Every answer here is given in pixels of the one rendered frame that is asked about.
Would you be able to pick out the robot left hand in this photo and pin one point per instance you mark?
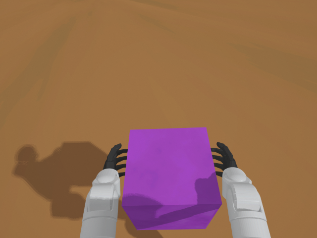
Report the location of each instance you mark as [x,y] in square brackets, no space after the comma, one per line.
[112,159]

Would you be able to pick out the right robot forearm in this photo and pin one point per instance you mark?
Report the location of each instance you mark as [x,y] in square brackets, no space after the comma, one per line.
[245,208]

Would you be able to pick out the robot right hand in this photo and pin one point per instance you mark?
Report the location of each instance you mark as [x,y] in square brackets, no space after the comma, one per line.
[227,158]

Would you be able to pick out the carton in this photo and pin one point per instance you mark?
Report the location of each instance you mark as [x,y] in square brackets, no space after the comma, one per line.
[170,180]

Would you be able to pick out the left robot forearm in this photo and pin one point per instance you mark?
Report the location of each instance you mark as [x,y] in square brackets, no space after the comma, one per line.
[101,206]

